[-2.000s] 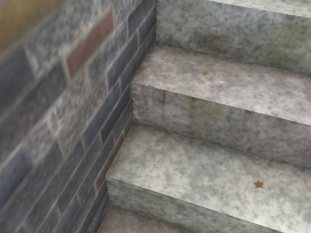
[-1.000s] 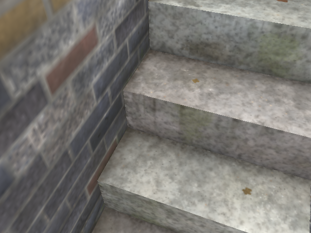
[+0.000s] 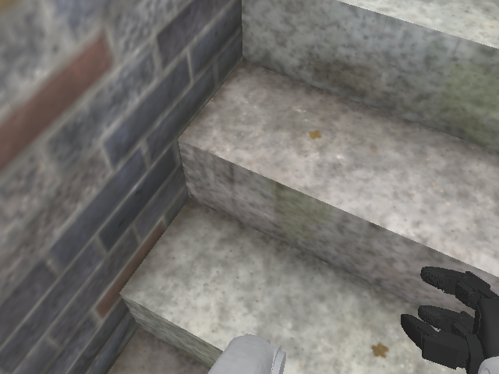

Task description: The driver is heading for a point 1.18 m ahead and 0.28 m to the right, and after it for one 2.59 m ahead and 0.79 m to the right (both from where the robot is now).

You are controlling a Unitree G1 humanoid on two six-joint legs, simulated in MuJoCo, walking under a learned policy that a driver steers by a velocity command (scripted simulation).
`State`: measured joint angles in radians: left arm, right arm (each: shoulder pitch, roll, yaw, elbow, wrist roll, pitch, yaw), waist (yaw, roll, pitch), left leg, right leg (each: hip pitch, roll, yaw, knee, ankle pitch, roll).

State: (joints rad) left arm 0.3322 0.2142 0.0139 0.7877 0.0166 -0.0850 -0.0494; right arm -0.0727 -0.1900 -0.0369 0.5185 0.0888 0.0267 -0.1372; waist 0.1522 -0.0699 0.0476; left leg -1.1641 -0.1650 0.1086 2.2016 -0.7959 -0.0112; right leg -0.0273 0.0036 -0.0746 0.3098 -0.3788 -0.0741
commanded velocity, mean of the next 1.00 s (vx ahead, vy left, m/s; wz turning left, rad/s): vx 0.61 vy -0.32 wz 0.00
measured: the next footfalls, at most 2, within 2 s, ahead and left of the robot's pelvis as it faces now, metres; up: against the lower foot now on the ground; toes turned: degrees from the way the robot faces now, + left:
left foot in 0.10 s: +0.16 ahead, +0.04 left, +0.19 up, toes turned +1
right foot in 0.52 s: +0.33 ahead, -0.21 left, +0.39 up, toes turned +8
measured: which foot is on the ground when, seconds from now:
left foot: up 0.00-0.08, down 0.10-0.52, up 0.54-1.00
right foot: down 0.00-0.12, up 0.14-0.50, down 0.52-1.00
